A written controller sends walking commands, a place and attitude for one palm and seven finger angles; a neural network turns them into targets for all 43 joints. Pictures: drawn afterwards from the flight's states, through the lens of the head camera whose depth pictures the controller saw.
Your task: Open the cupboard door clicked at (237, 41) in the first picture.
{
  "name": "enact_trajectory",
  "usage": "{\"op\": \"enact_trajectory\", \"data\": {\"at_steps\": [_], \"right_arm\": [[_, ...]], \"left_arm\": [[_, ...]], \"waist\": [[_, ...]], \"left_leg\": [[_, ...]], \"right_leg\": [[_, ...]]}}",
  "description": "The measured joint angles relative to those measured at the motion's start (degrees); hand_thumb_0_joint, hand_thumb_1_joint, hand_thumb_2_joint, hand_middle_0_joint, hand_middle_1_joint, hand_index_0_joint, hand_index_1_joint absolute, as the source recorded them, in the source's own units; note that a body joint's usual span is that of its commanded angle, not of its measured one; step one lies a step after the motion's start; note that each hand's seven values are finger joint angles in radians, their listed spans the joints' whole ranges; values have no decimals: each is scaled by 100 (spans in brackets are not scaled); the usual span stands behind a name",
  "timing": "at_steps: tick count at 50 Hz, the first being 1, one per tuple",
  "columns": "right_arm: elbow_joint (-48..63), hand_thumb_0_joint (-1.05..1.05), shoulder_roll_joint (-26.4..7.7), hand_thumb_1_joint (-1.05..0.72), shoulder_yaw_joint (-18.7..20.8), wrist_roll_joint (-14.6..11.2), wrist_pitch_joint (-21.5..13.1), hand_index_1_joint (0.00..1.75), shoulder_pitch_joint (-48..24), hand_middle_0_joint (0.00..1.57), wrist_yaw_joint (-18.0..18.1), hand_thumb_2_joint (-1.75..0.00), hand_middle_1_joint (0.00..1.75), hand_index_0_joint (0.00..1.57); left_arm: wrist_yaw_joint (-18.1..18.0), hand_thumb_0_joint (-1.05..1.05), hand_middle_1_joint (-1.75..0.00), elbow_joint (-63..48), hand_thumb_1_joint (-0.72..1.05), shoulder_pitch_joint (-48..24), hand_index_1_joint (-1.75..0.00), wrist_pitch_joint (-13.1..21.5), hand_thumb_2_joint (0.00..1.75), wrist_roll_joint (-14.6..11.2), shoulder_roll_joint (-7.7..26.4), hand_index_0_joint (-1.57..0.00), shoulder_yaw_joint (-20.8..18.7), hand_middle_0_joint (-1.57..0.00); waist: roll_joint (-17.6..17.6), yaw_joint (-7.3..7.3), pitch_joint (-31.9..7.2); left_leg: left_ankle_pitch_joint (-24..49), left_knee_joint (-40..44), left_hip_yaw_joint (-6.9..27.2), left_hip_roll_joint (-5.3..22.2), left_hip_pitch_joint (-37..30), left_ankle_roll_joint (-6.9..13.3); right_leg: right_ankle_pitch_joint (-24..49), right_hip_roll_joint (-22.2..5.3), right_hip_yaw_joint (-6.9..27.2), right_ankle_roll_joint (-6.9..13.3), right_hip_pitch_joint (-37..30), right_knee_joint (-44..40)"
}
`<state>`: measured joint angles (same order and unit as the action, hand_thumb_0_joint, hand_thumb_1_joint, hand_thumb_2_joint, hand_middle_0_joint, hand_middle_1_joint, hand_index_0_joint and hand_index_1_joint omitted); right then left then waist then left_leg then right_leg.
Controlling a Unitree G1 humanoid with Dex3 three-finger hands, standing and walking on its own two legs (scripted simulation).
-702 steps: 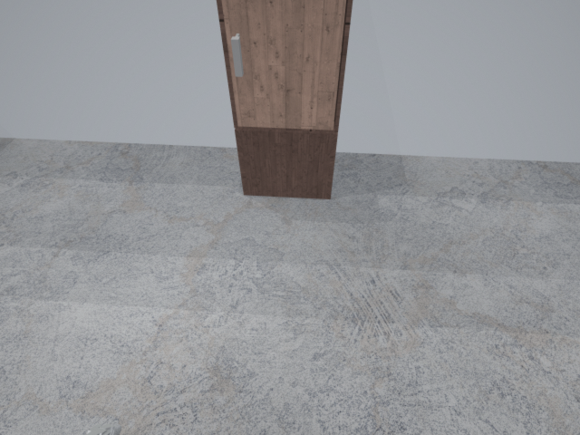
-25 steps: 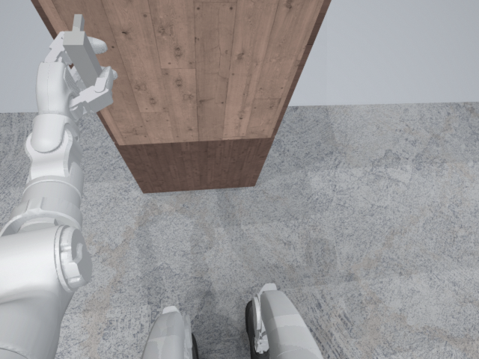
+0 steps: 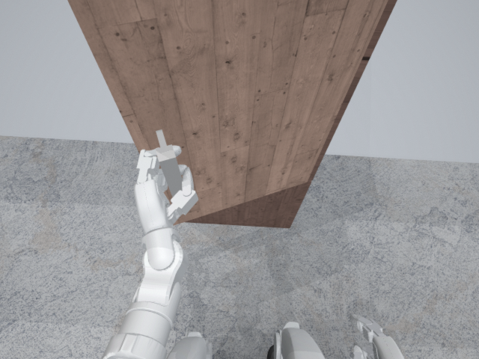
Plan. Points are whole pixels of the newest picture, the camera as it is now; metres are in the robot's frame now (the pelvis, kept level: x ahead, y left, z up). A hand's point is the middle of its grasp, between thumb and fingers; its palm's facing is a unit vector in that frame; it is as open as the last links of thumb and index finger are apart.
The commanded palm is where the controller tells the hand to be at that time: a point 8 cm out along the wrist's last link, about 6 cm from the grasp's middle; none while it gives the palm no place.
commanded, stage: pull the door open along its arc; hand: left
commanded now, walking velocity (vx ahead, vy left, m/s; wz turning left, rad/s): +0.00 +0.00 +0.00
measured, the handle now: (170, 165) +0.42 +0.14 +0.04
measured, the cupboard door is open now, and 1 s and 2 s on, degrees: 23 42 41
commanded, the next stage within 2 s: open thumb and fingers to let go in 0.34 s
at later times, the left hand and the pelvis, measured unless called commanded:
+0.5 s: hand (231, 244) +0.29 +0.03 +0.04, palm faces +0.32 -0.95 -0.04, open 6.6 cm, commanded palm +0.24 +0.07 +0.03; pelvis -0.01 -0.04 +0.00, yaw +3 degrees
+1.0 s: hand (223, 247) +0.28 +0.04 +0.04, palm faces +0.38 -0.92 -0.01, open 13.1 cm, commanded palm +0.23 +0.08 +0.03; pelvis -0.03 -0.04 -0.01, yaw +3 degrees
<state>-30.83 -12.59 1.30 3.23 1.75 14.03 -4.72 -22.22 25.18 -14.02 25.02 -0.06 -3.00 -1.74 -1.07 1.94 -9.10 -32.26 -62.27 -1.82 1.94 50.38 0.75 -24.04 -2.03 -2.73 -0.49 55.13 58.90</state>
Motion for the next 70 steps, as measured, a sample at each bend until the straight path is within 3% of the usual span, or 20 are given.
{"op": "enact_trajectory", "data": {"at_steps": [3,7,14,20,33,49,56,66,70], "right_arm": [[-46,0,95,-91,10,96,-44,30,-212,20,-9,-90,30,20],[-78,0,227,-91,-13,159,-90,30,-383,20,47,-90,30,20],[-79,0,344,-91,-122,125,-263,30,-483,20,131,-90,30,21],[-60,1,340,-91,-182,92,-378,30,-482,20,151,-90,30,21],[-299,1,162,-91,-53,133,-457,30,-506,20,362,-90,30,20],[-345,1,128,-91,-11,129,-548,30,-276,20,396,-90,30,20],[-323,1,155,-91,-42,142,-589,30,-311,20,373,-90,30,20],[-291,1,220,-91,-136,146,-547,30,-476,20,363,-90,30,21],[-293,1,224,-91,-163,153,-517,30,-506,20,353,-90,30,21]], "left_arm": [[-718,2,-132,-131,66,212,-128,-76,78,397,-313,-31,363,-27],[-1114,1,-131,-362,67,605,-129,-242,78,744,-461,-28,821,-26],[-1112,2,-130,-900,66,1390,-131,-381,74,783,-319,-28,1539,-27],[-929,1,-130,-1365,64,1947,-132,-565,71,769,-179,-30,1850,-27],[-1033,0,-131,-956,51,1486,-132,-451,73,660,-323,-37,1419,-36],[-1033,0,-118,-887,-30,1499,-119,-262,38,624,-344,-30,1261,-30],[-1054,0,-98,-853,-45,1447,-98,-245,32,683,-331,-26,1395,-27],[-1188,-1,-58,-674,-49,1225,-57,-305,30,779,-317,-24,1689,-24],[-1117,-1,-52,-618,-50,1139,-54,-340,30,796,-315,-25,1632,-29]], "waist": [[12,-116,-12],[21,-223,-26],[-8,-241,25],[-44,-191,18],[-19,-224,69],[-33,-160,71],[-29,-186,70],[-20,-186,113],[-21,-201,121]], "left_leg": [[4,-20,52,-22,-38,-31],[33,16,115,-34,-140,-79],[71,91,225,-29,-366,-174],[75,128,255,-2,-503,-253],[181,43,327,-34,-323,-368],[221,-29,264,-53,-252,-323],[198,-118,246,-76,-189,-265],[197,-196,223,-109,-145,-193],[213,-207,215,-125,-127,-173]], "right_leg": [[-39,-27,-48,35,-45,57],[-66,-44,-109,89,-151,70],[-110,-45,-218,186,-387,63],[-159,-22,-249,263,-491,106],[-168,-64,-307,385,-274,328],[-85,-73,-236,353,-193,367],[-61,-94,-213,295,-161,386],[-15,-123,-183,227,-150,392],[9,-137,-173,212,-139,390]]}}
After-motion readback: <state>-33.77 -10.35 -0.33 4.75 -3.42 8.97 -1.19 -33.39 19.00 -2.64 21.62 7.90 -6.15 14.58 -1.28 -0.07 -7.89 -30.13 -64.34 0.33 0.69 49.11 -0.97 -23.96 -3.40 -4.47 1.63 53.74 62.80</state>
